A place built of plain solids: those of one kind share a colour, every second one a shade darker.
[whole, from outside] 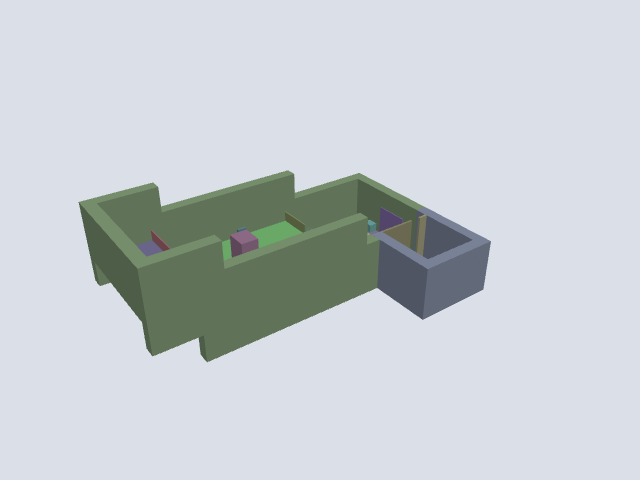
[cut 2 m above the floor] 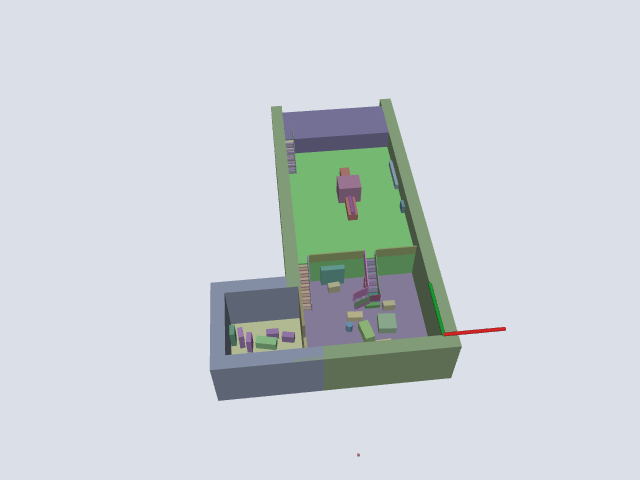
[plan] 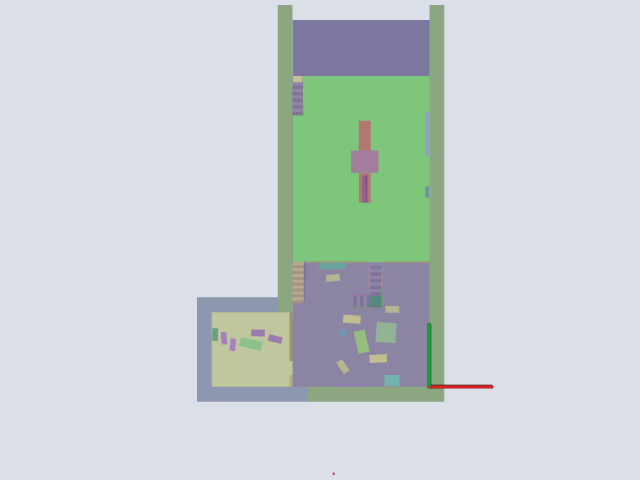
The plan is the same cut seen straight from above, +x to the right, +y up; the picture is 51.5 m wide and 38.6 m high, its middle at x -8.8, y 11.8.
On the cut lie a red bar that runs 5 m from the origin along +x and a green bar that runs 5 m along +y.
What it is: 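13 risers of 0.202 m from the saw floor up to the attic, 2.63 m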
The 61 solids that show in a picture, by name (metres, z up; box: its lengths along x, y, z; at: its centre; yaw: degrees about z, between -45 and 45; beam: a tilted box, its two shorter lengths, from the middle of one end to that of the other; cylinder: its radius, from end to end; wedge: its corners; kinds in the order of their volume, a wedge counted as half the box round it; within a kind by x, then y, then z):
{
 "wall_stone_1": {"box": [1.2, 5.2, 5.61], "at": [-11.6, 8.6, 2.4]},
 "wall_stone_2": {"box": [1.2, 17.4, 8.52], "at": [-11.6, 17.5, 3.86]},
 "wall_stone_3": {"box": [1.2, 6.9, 8.24], "at": [-11.6, 27.25, 6.63]},
 "wall_stone_4": {"box": [13.4, 1.2, 5.61], "at": [-5.5, -0.6, 2.4]},
 "wall_stone_5": {"box": [13.4, 1.2, 5.61], "at": [-5.5, 30.1, 7.95]},
 "wall_stone_6": {"box": [1.2, 12.4, 5.61], "at": [0.6, 5.0, 2.4]},
 "wall_stone_7": {"box": [1.2, 17.4, 8.52], "at": [0.6, 17.5, 3.86]},
 "wall_stone_8": {"box": [1.2, 6.9, 8.24], "at": [0.6, 27.25, 6.63]},
 "floor_saw_concrete_1": {"box": [11.0, 15.0, 3.31], "at": [-5.5, 17.5, 1.25]},
 "wall_timber_1": {"box": [1.2, 8.4, 5.61], "at": [-18.1, 3.0, 2.4]},
 "wall_timber_2": {"box": [7.7, 1.2, 5.61], "at": [-14.85, 6.6, 2.4]},
 "wall_timber_3": {"box": [8.9, 1.2, 5.61], "at": [-14.25, -0.6, 2.4]},
 "floor_attic_floorboards_1": {"box": [11.0, 4.5, 3.03], "at": [-5.5, 27.25, 4.03]},
 "floor_gearfloor_brick_1": {"box": [11.0, 10.0, 0.4], "at": [-5.5, 5.0, -0.2]},
 "floor_leanto_floorboards_1": {"box": [6.5, 6.0, 0.4], "at": [-14.25, 3.0, -0.2]},
 "sawframe_1": {"box": [2.2, 1.8, 3.05], "at": [-5.2, 18.1, 4.43]},
 "wall_plaster_1": {"box": [0.25, 0.95, 5.61], "at": [-11.12, 0.47, 2.4]},
 "wall_plaster_2": {"box": [0.25, 3.95, 5.61], "at": [-11.12, 4.03, 2.4]},
 "rolls_1": {"box": [0.95, 2.4, 0.8], "at": [-5.2, 16.0, 3.31]},
 "rolls_2": {"box": [0.95, 2.4, 0.8], "at": [-5.2, 20.2, 3.31]},
 "flywheel_1": {"box": [2.2, 0.5, 2.27], "at": [-7.79, 9.71, 1.14]},
 "dustheap_gear_1": {"box": [1.6, 1.6, 0.8], "at": [-3.49, 4.36, 0.4], "yaw": -4.7},
 "cabinet_leanto_1": {"box": [0.45, 1.0, 1.85], "at": [-16.52, 3.9, 0.93], "yaw": 5.7},
 "cabinet_leanto_2": {"box": [0.45, 1.0, 1.8], "at": [-15.81, 3.38, 0.9], "yaw": -5.3},
 "toolchest_gear_1": {"box": [1.1, 0.55, 0.91], "at": [-7.76, 8.75, 0.46], "yaw": 5.2},
 "toolchest_gear_2": {"box": [0.55, 1.1, 0.82], "at": [-6.96, 1.62, 0.41], "yaw": 35.3},
 "toolchest_gear_3": {"box": [1.1, 0.55, 0.82], "at": [-2.98, 6.22, 0.41], "yaw": -0.5},
 "cart_gear_1": {"box": [0.9, 1.8, 0.92], "at": [-5.46, 3.62, 0.46], "yaw": 13.1},
 "rail_attic_1": {"box": [10.1, 0.12, 1.1], "at": [-5.05, 25.06, 6.09]},
 "bench_leanto_1": {"box": [1.8, 0.75, 0.9], "at": [-14.36, 3.45, 0.45], "yaw": -12.8},
 "barrow_gear_1": {"box": [1.4, 0.65, 0.65], "at": [-6.23, 5.43, 0.32], "yaw": -3.8},
 "barrow_gear_2": {"box": [1.4, 0.65, 0.66], "at": [-4.12, 2.27, 0.33], "yaw": 3.1},
 "slidingdoor_gear_1": {"box": [3.6, 0.1, 3.3], "at": [-6.05, 0.06, 1.65]},
 "rail_saw_1": {"box": [5.08, 0.12, 1.1], "at": [-7.41, 10.06, 3.46]},
 "rail_saw_2": {"box": [3.73, 0.12, 1.1], "at": [-1.86, 10.06, 3.46]},
 "toolchest_leanto_1": {"box": [1.1, 0.55, 0.86], "at": [-13.78, 4.32, 0.43], "yaw": -1.2},
 "toolchest_leanto_2": {"box": [1.1, 0.55, 0.89], "at": [-12.41, 3.83, 0.45], "yaw": -12.7},
 "winch_gear_1": {"box": [1.2, 0.9, 0.93], "at": [-3.01, 0.49, 0.46]},
 "cabinet_leanto_far_1": {"box": [0.45, 1.0, 1.91], "at": [-17.23, 4.19, 0.95]},
 "boardstack_usfrl_1": {"box": [0.89, 0.47, 1.89], "at": [-10.55, 24.76, 3.85]},
 "cant_saw_1": {"box": [0.32, 3.6, 0.63], "at": [-0.2, 20.33, 3.22]},
 "slabwood_usfrb_1": {"box": [1.37, 1.09, 0.45], "at": [-4.44, 6.9, 0.23]},
 "wall_fra_1": {"wedge": [[-10.1, 6.83, -0.05], [-10.1, 6.83, 1.21], [-10.1, 10.03, 2.59], [-10.1, 10.03, 3.85], [-10.0, 6.83, -0.05], [-10.0, 6.83, 1.21], [-10.0, 10.03, 2.59], [-10.0, 10.03, 3.85]]},
 "wall_1": {"wedge": [[-5.99, 7.34, -0.05], [-5.99, 7.34, 1.26], [-5.99, 7.45, -0.05], [-5.99, 7.45, 1.26], [-4.75, 7.34, 0.74], [-4.75, 7.34, 2.05], [-4.75, 7.45, 0.74], [-4.75, 7.45, 2.05]]},
 "wall_2": {"wedge": [[-4.85, 7.34, 0.91], [-4.85, 7.34, 2.22], [-4.85, 10.02, 2.63], [-4.85, 10.02, 3.93], [-4.75, 7.34, 0.91], [-4.75, 7.34, 2.22], [-4.75, 10.02, 2.63], [-4.75, 10.02, 3.93]]},
 "oildrum_gear_1": {"cylinder": 0.3, "from": [-6.91, 4.3, 0.0], "to": [-6.91, 4.3, 0.88]},
 "firebucket_saw_1": {"box": [0.3, 0.9, 0.92], "at": [-0.19, 15.66, 3.37]},
 "rail_1": {"wedge": [[-6.14, 6.39, 0.24], [-6.14, 6.39, 1.11], [-6.14, 6.45, 0.24], [-6.14, 6.45, 1.11], [-4.75, 6.39, 1.13], [-4.75, 6.39, 2.0], [-4.75, 6.45, 1.13], [-4.75, 6.45, 2.0]]},
 "rail_2": {"wedge": [[-3.85, 7.32, 1.29], [-3.85, 7.32, 2.16], [-3.85, 10.02, 3.02], [-3.85, 10.02, 3.88], [-3.8, 7.32, 1.29], [-3.8, 7.32, 2.16], [-3.8, 10.02, 3.02], [-3.8, 10.02, 3.88]]},
 "step_1": {"wedge": [[-11.0, 22.36, 3.43], [-11.0, 22.36, 3.51], [-11.0, 22.64, 3.43], [-11.0, 22.64, 3.51], [-10.2, 22.36, 3.43], [-10.2, 22.36, 3.51], [-10.2, 22.64, 3.43], [-10.2, 22.64, 3.51]]},
 "step_2": {"wedge": [[-11.0, 23.41, 4.24], [-11.0, 23.41, 4.32], [-11.0, 23.7, 4.24], [-11.0, 23.7, 4.32], [-10.2, 23.41, 4.24], [-10.2, 23.41, 4.32], [-10.2, 23.7, 4.24], [-10.2, 23.7, 4.32]]},
 "step_3": {"wedge": [[-11.0, 24.21, 4.85], [-11.0, 24.21, 4.93], [-11.0, 24.49, 4.85], [-11.0, 24.49, 4.93], [-10.2, 24.21, 4.85], [-10.2, 24.21, 4.93], [-10.2, 24.49, 4.85], [-10.2, 24.49, 4.93]]},
 "step_4": {"wedge": [[-6.11, 6.44, 0.09], [-6.11, 6.44, 0.17], [-6.11, 7.35, 0.09], [-6.11, 7.35, 0.17], [-5.82, 6.44, 0.09], [-5.82, 6.44, 0.17], [-5.82, 7.35, 0.09], [-5.82, 7.35, 0.17]]},
 "step_5": {"wedge": [[-5.31, 6.44, 0.6], [-5.31, 6.44, 0.68], [-5.31, 7.35, 0.6], [-5.31, 7.35, 0.68], [-5.02, 6.44, 0.6], [-5.02, 6.44, 0.68], [-5.02, 7.35, 0.6], [-5.02, 7.35, 0.68]]},
 "step_6": {"wedge": [[-4.75, 7.32, 1.12], [-4.75, 7.32, 1.2], [-4.75, 7.61, 1.12], [-4.75, 7.61, 1.2], [-3.85, 7.32, 1.12], [-3.85, 7.32, 1.2], [-3.85, 7.61, 1.12], [-3.85, 7.61, 1.2]]},
 "step_7": {"wedge": [[-4.75, 8.13, 1.63], [-4.75, 8.13, 1.71], [-4.75, 8.42, 1.63], [-4.75, 8.42, 1.71], [-3.85, 8.13, 1.63], [-3.85, 8.13, 1.71], [-3.85, 8.42, 1.63], [-3.85, 8.42, 1.71]]},
 "step_8": {"wedge": [[-4.75, 8.93, 2.14], [-4.75, 8.93, 2.22], [-4.75, 9.22, 2.14], [-4.75, 9.22, 2.22], [-3.85, 8.93, 2.14], [-3.85, 8.93, 2.22], [-3.85, 9.22, 2.14], [-3.85, 9.22, 2.22]]},
 "step_9": {"wedge": [[-4.75, 9.73, 2.65], [-4.75, 9.73, 2.73], [-4.75, 10.02, 2.65], [-4.75, 10.02, 2.73], [-3.85, 9.73, 2.65], [-3.85, 9.73, 2.73], [-3.85, 10.02, 2.65], [-3.85, 10.02, 2.73]]},
 "log_onrolls_1": {"wedge": [[-5.39, 14.8, 3.98], [-5.39, 17.0, 3.98], [-5.28, 14.8, 4.09], [-5.28, 17.0, 4.09], [-5.12, 14.8, 4.09], [-5.12, 17.0, 4.09], [-5.01, 14.8, 3.98], [-5.01, 17.0, 3.98]]},
 "rail_l1ab_1": {"box": [0.95, 0.05, 0.87], "at": [-4.28, 6.42, 1.55]},
 "floor_l1a_1": {"wedge": [[-4.77, 6.44, 0.94], [-4.77, 6.44, 1.02], [-4.77, 7.35, 0.94], [-4.77, 7.35, 1.02], [-3.85, 6.44, 0.94], [-3.85, 6.44, 1.02], [-3.85, 7.35, 0.94], [-3.85, 7.35, 1.02]]}
}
